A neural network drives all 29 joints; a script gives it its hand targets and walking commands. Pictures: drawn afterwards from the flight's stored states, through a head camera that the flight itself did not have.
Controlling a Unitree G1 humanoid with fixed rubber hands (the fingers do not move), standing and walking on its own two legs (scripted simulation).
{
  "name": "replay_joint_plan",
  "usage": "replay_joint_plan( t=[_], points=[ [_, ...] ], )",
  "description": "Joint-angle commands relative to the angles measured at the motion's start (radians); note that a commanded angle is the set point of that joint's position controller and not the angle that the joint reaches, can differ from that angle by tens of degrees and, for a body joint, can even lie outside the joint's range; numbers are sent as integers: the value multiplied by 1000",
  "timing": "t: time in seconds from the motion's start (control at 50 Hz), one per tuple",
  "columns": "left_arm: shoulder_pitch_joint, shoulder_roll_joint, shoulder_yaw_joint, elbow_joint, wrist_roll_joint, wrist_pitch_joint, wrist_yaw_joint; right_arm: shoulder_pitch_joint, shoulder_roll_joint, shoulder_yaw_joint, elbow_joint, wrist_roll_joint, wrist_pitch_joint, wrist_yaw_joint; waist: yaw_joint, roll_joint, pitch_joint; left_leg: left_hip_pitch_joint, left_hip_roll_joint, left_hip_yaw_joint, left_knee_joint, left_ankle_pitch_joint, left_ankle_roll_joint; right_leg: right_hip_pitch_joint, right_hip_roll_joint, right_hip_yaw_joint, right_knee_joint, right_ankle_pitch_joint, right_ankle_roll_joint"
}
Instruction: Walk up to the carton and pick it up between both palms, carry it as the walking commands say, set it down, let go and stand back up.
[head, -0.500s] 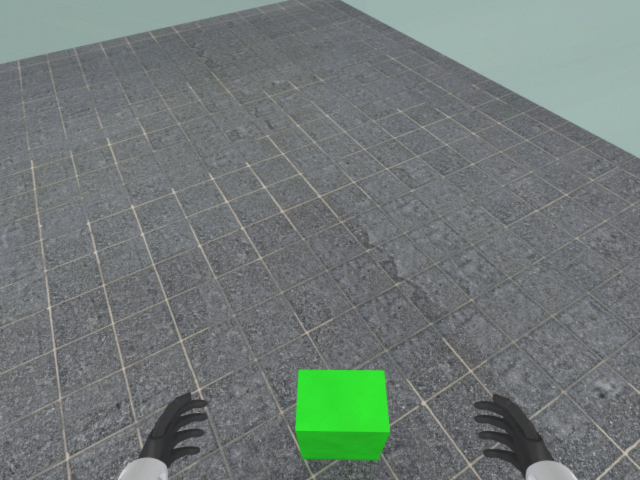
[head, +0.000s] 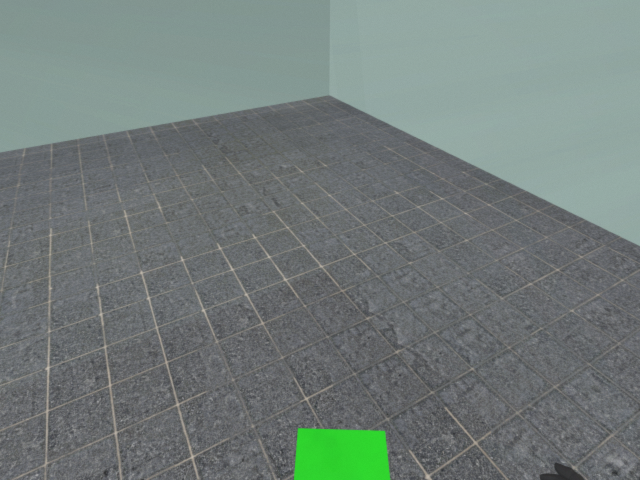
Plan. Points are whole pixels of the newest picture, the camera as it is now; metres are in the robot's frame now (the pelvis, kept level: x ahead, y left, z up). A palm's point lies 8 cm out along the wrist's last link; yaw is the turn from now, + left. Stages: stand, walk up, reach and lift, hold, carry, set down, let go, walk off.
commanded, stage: stand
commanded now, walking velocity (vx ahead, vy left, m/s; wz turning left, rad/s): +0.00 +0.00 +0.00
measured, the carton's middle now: out of the picture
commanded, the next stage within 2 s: none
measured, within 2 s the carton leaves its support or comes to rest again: neither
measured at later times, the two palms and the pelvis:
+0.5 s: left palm out of the picture +0.01 +0.29 -0.11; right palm out of the picture +0.04 -0.30 -0.09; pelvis -0.04 -0.01 +0.00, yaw +0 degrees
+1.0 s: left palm out of the picture +0.00 +0.29 -0.11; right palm out of the picture +0.02 -0.30 -0.10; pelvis -0.05 +0.00 +0.01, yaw +0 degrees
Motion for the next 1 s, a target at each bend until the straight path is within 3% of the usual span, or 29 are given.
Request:
replay_joint_plan(
  t=[0.0,0.1,0.12,0.16,0.22,0.3,0.34,0.42,0.44,0.48,0.5,0.52,0.58,0.64,0.66,0.7,0.72,0.76,0.78,0.8,0.82,0.84,0.88,0.92,0.98],
  points=[
    [-80,169,34,-75,-5,-44,2,-101,-182,-33,-68,-3,-35,-4,5,2,216,-94,90,-72,-133,122,9,-131,-78,56,-124,142,-43],
    [-64,174,32,-48,-6,-48,-1,-90,-207,-30,-30,-2,-39,-1,2,17,241,-127,99,-103,-181,4,22,-132,-69,60,-123,95,-48],
    [-58,171,27,-48,-13,-50,-4,-103,-205,-26,-38,-5,-43,1,7,42,215,-131,100,-109,-183,-11,17,-109,-60,49,-116,101,-43],
    [-39,190,33,-29,-14,-51,-1,-105,-191,-22,-25,2,-41,5,16,17,215,-145,103,-122,-179,-36,30,-109,-66,57,-121,66,-53],
    [-49,193,27,-11,-12,-53,-5,-108,-193,-19,-3,2,-46,7,10,-25,198,-106,96,-106,-159,-10,26,-123,-80,78,-137,43,-58],
    [-58,198,20,11,-10,-52,1,-97,-208,-16,35,5,-42,9,-7,26,228,-108,90,-103,-160,-20,22,-144,-82,88,-148,23,-57],
    [-49,207,17,25,-18,-53,-3,-91,-208,-14,52,7,-40,10,-1,-16,213,-93,94,-108,-161,-16,25,-140,-82,93,-153,-11,-56],
    [-61,202,11,51,-22,-47,-3,-90,-216,-8,77,9,-34,6,-4,14,245,-124,98,-114,-166,-51,31,-147,-83,88,-156,-17,-53],
    [-45,210,13,62,-19,-50,1,-91,-200,-4,84,14,-32,8,0,-17,238,-120,98,-118,-166,-46,32,-147,-85,100,-158,-35,-56],
    [-52,202,11,79,-24,-49,-1,-80,-197,-2,94,14,-37,9,0,11,229,-104,89,-105,-152,-30,26,-143,-91,109,-172,-56,-59],
    [-71,219,12,74,-22,-49,-2,-95,-207,3,104,20,-36,8,-1,-7,249,-125,90,-109,-158,-30,26,-147,-91,106,-168,-35,-54],
    [-65,226,14,83,-21,-52,-3,-97,-217,0,115,14,-36,8,4,24,244,-119,93,-113,-162,-25,29,-143,-92,108,-163,-36,-55],
    [-64,220,8,110,-25,-46,-3,-99,-220,4,125,20,-40,7,1,14,237,-120,105,-120,-169,3,33,-111,-81,87,-146,39,-56],
    [-60,207,3,132,-32,-43,-2,-113,-222,9,141,23,-42,5,7,44,243,-131,107,-133,-186,-4,30,-87,-84,83,-144,76,-58],
    [-64,215,2,140,-31,-42,-3,-97,-226,13,152,21,-39,2,13,-2,222,-101,108,-128,-183,21,27,-77,-88,81,-143,73,-55],
    [-75,203,-5,146,-33,-42,-4,-107,-232,17,158,25,-40,3,16,22,235,-107,107,-126,-183,37,30,-82,-92,92,-155,98,-54],
    [-80,224,0,157,-30,-44,-3,-109,-233,19,164,26,-40,4,1,17,226,-81,115,-131,-189,69,31,-83,-95,82,-142,110,-54],
    [-78,219,-1,164,-32,-41,-2,-113,-226,23,179,32,-38,2,14,52,220,-79,117,-126,-191,58,29,-69,-90,84,-151,120,-50],
    [-90,225,0,166,-31,-39,-3,-130,-234,27,180,29,-39,1,12,30,232,-81,113,-119,-186,73,29,-74,-93,84,-160,135,-52],
    [-107,223,-2,162,-29,-40,-3,-131,-233,24,186,29,-37,1,4,-4,214,-66,116,-119,-194,53,24,-72,-90,82,-157,121,-47],
    [-103,226,-3,181,-31,-39,-3,-130,-236,24,189,28,-36,1,3,26,239,-75,113,-111,-200,52,24,-82,-94,91,-164,121,-48],
    [-114,223,-7,181,-31,-36,-2,-139,-235,27,195,29,-37,0,-2,12,233,-74,120,-128,-211,38,26,-80,-92,85,-162,116,-48],
    [-98,211,-7,188,-37,-39,-4,-137,-229,32,208,33,-36,1,14,37,223,-73,122,-129,-222,1,28,-61,-91,86,-160,91,-48],
    [-122,217,-12,206,-34,-38,-2,-142,-225,35,215,34,-33,0,8,-13,224,-61,123,-123,-213,29,28,-66,-98,89,-173,68,-50],
    [-114,219,-14,219,-36,-35,-3,-146,-240,34,229,35,-34,6,2,7,225,-50,116,-118,-207,10,23,-82,-97,97,-190,48,-50]
  ],
)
